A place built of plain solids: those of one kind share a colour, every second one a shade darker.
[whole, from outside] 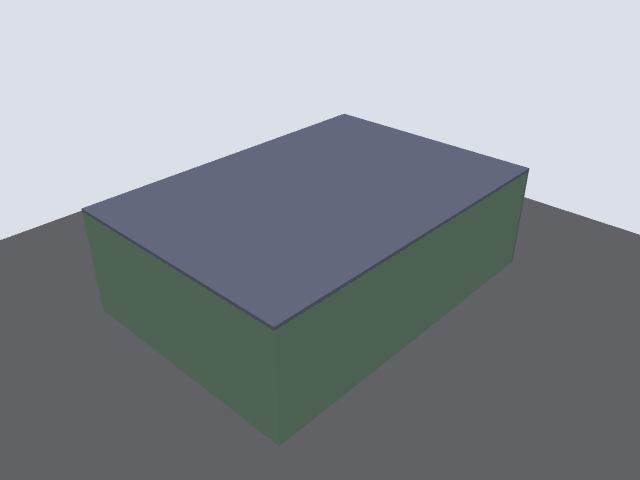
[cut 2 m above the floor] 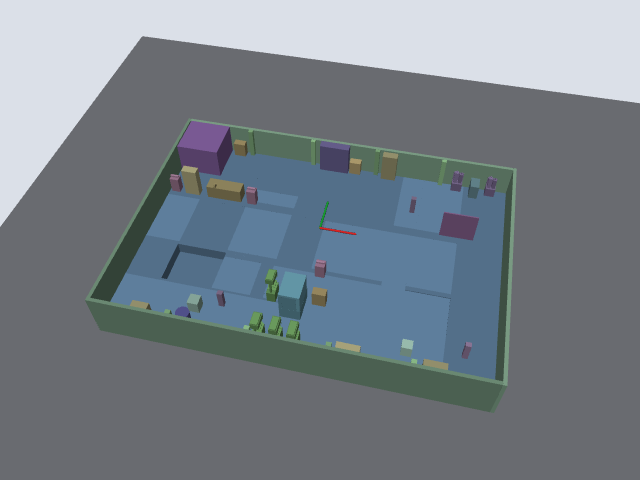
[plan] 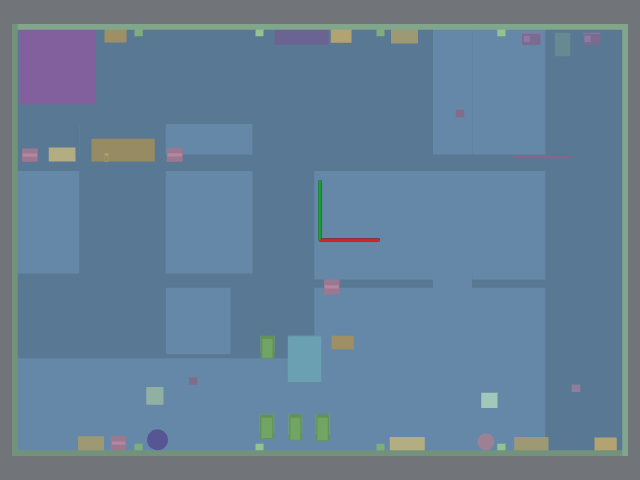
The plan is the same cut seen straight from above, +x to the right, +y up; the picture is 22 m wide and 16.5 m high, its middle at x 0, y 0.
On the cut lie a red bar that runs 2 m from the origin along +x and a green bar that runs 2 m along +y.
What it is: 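A machine and fitters' shop under lamps; one hall, a truck gangway, bays of machines, benches and stores, erecting floors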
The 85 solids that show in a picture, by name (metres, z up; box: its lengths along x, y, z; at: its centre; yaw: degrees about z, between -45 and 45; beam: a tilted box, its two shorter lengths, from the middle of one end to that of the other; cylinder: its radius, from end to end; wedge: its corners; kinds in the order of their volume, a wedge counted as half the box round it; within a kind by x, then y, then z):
{
 "floor_1": {"box": [2.11, 14.46, 0.95], "at": [-9.34, 0.0, 0.42]},
 "floor_2": {"box": [3.0, 2.59, 0.22], "at": [-6.79, -2.64, 0.06]},
 "floor_3": {"box": [2.98, 8.59, 0.95], "at": [-6.79, 2.93, 0.42]},
 "floor_4": {"box": [7.32, 3.52, 0.95], "at": [-6.73, 0.61, 0.42]},
 "floor_5": {"box": [10.19, 1.05, 0.95], "at": [-5.29, 3.46, 0.42]},
 "floor_6": {"box": [2.22, 14.46, 0.95], "at": [-4.19, 0.0, 0.42]},
 "floor_7": {"box": [0.75, 6.08, 0.95], "at": [-2.7, -4.19, 0.42]},
 "floor_8": {"box": [0.77, 3.54, 0.95], "at": [-2.7, 0.61, 0.42]},
 "floor_9": {"box": [15.62, 0.14, 0.95], "at": [-2.58, -4.0, 0.42]},
 "floor_10": {"box": [2.13, 14.46, 0.95], "at": [-1.26, 0.0, 0.42]},
 "floor_11": {"box": [10.53, 2.28, 0.95], "at": [-0.04, -2.79, 0.42]},
 "floor_12": {"box": [20.78, 3.16, 0.95], "at": [0.0, -5.65, 0.42]},
 "floor_13": {"box": [20.78, 0.21, 0.95], "at": [0.0, -1.26, 0.42]},
 "floor_14": {"box": [20.78, 0.57, 0.95], "at": [0.0, 2.66, 0.42]},
 "floor_15": {"box": [20.78, 3.24, 0.95], "at": [0.0, 5.61, 0.42]},
 "floor_16": {"box": [4.08, 10.17, 0.95], "at": [1.84, -2.14, 0.42]},
 "floor_17": {"box": [4.1, 1.07, 0.95], "at": [1.84, 3.46, 0.42]},
 "floor_18": {"box": [15.69, 0.28, 0.95], "at": [2.55, -1.5, 0.42]},
 "floor_19": {"box": [12.72, 3.52, 0.95], "at": [4.03, 0.61, 0.42]},
 "floor_20": {"box": [1.34, 14.46, 0.95], "at": [4.56, 0.0, 0.42]},
 "floor_21": {"box": [2.54, 2.44, 0.9], "at": [6.49, -2.85, 0.4]},
 "floor_22": {"box": [2.52, 8.87, 0.95], "at": [6.49, 2.79, 0.42]},
 "floor_23": {"box": [2.65, 14.46, 0.95], "at": [9.07, 0.0, 0.42]},
 "wall_1": {"box": [0.2, 14.86, 6.49], "at": [-10.49, 0.0, 3.2]},
 "wall_2": {"box": [20.78, 0.2, 6.49], "at": [0.0, -7.33, 3.2]},
 "wall_3": {"box": [20.78, 0.2, 6.49], "at": [0.0, 7.33, 3.2]},
 "wall_4": {"box": [0.2, 14.86, 6.49], "at": [10.49, 0.0, 3.2]},
 "roof_1": {"box": [21.18, 14.86, 0.2], "at": [0.0, 0.0, 6.54]},
 "cabin_1": {"box": [2.62, 2.57, 2.52], "at": [-9.02, 5.94, 2.16]},
 "cabinet_1": {"box": [0.92, 0.49, 1.92], "at": [-8.87, 2.94, 1.86]},
 "cabinet_2": {"box": [0.9, 0.48, 1.81], "at": [-7.87, -6.99, 1.8]},
 "cabinet_3": {"box": [0.93, 0.47, 1.89], "at": [2.9, 6.99, 1.84]},
 "cabinet_4": {"box": [1.21, 0.46, 1.82], "at": [3.0, -7.0, 1.81]},
 "cabinet_5": {"box": [1.18, 0.46, 1.82], "at": [7.26, -7.0, 1.81]},
 "press_1": {"box": [0.2, 1.5, 1.08], "at": [-1.01, -4.13, 2.22]},
 "press_2": {"box": [0.76, 0.64, 1.08], "at": [-0.53, -4.56, 2.22]},
 "press_3": {"box": [1.16, 1.55, 0.6], "at": [-0.53, -4.11, 3.06]},
 "press_4": {"box": [1.16, 1.6, 0.78], "at": [-0.53, -4.08, 1.29]},
 "press_5": {"box": [0.2, 1.5, 1.08], "at": [-0.05, -4.13, 2.22]},
 "pier_1": {"box": [0.28, 0.23, 5.54], "at": [-6.24, -7.11, 3.67]},
 "pier_2": {"box": [0.28, 0.23, 5.54], "at": [-6.24, 7.11, 3.67]},
 "pier_3": {"box": [0.28, 0.23, 5.54], "at": [-2.08, -7.11, 3.67]},
 "pier_4": {"box": [0.28, 0.23, 5.54], "at": [-2.08, 7.11, 3.67]},
 "pier_5": {"box": [0.28, 0.23, 5.54], "at": [2.08, -7.11, 3.67]},
 "pier_6": {"box": [0.28, 0.23, 5.54], "at": [2.08, 7.11, 3.67]},
 "pier_7": {"box": [0.28, 0.23, 5.54], "at": [6.24, -7.11, 3.67]},
 "pier_8": {"box": [0.28, 0.23, 5.54], "at": [6.24, 7.11, 3.67]},
 "shelving_1": {"box": [1.86, 0.52, 2.3], "at": [-0.64, 6.97, 2.05]},
 "bench_1": {"box": [2.18, 0.79, 0.89], "at": [-6.77, 3.09, 1.34]},
 "trolley_1": {"box": [0.76, 0.44, 0.98], "at": [-7.03, 7.01, 1.39]},
 "trolley_2": {"box": [0.72, 0.45, 0.93], "at": [0.72, 7.0, 1.36]},
 "trolley_3": {"box": [0.76, 0.47, 1.01], "at": [0.79, -3.52, 1.41]},
 "trolley_4": {"box": [0.76, 0.44, 0.98], "at": [9.82, -7.01, 1.39]},
 "pedgrinder_1": {"box": [0.55, 0.45, 1.03], "at": [-9.97, 2.92, 1.41]},
 "pedgrinder_2": {"box": [0.49, 0.12, 0.12], "at": [-9.97, 2.92, 2.03]},
 "pedgrinder_3": {"box": [0.53, 0.5, 0.99], "at": [-6.92, -6.98, 1.4]},
 "pedgrinder_4": {"box": [0.47, 0.12, 0.12], "at": [-6.92, -6.98, 2.0]},
 "pedgrinder_5": {"box": [0.56, 0.47, 1.05], "at": [-4.99, 2.93, 1.42]},
 "pedgrinder_6": {"box": [0.5, 0.12, 0.12], "at": [-4.99, 2.93, 2.05]},
 "pedgrinder_7": {"box": [0.54, 0.51, 0.95], "at": [0.4, -1.61, 1.37]},
 "pedgrinder_8": {"box": [0.48, 0.12, 0.12], "at": [0.4, -1.61, 1.95]},
 "drill_1": {"box": [0.37, 0.7, 0.1], "at": [-1.83, -6.46, 2.75]},
 "drill_2": {"box": [0.47, 0.82, 0.34], "at": [-1.83, -6.42, 2.53]},
 "drill_3": {"box": [0.35, 0.64, 0.1], "at": [-1.8, -3.73, 2.87]},
 "drill_4": {"box": [0.45, 0.76, 0.34], "at": [-1.8, -3.69, 2.65]},
 "drill_5": {"box": [0.49, 0.78, 0.74], "at": [-1.8, -3.68, 1.27]},
 "drill_6": {"box": [0.34, 0.75, 0.1], "at": [-0.84, -6.49, 2.71]},
 "drill_7": {"box": [0.44, 0.87, 0.34], "at": [-0.84, -6.45, 2.49]},
 "drill_8": {"box": [0.35, 0.78, 0.1], "at": [0.09, -6.5, 2.62]},
 "drill_9": {"box": [0.45, 0.9, 0.34], "at": [0.09, -6.46, 2.4]},
 "receiver_1": {"cylinder": 0.36, "from": [-5.59, -6.87, 0.9], "to": [-5.59, -6.87, 2.66]},
 "binsmall_1": {"box": [0.6, 0.61, 0.79], "at": [-5.68, -5.36, 1.29]},
 "binsmall_2": {"box": [0.56, 0.52, 0.77], "at": [5.83, -5.51, 1.28]},
 "gastrolley_1": {"box": [0.22, 0.22, 0.8], "at": [7.11, 6.92, 1.92]},
 "gastrolley_2": {"box": [0.64, 0.42, 0.62], "at": [7.26, 6.92, 1.21]},
 "gastrolley_3": {"box": [0.22, 0.22, 0.72], "at": [7.41, 6.92, 1.88]},
 "gastrolley_4": {"box": [0.22, 0.22, 0.76], "at": [9.2, 6.92, 1.9]},
 "gastrolley_5": {"box": [0.6, 0.42, 0.62], "at": [9.34, 6.92, 1.21]},
 "gastrolley_6": {"box": [0.22, 0.22, 0.68], "at": [9.48, 6.92, 1.86]},
 "welder_1": {"box": [0.54, 0.82, 0.98], "at": [8.34, 6.72, 1.39]},
 "screen_1": {"box": [2.01, 0.08, 1.97], "at": [7.64, 2.85, 1.88]},
 "pendant_1": {"box": [0.3, 0.26, 1.11], "at": [-4.36, -4.85, 1.46]},
 "pendant_2": {"box": [0.3, 0.26, 1.16], "at": [4.81, 4.35, 1.48]},
 "pendant_3": {"box": [0.3, 0.26, 1.19], "at": [8.8, -5.1, 1.5]},
 "drum_1": {"cylinder": 0.29, "from": [5.7, -6.94, 0.9], "to": [5.7, -6.94, 1.78]}
}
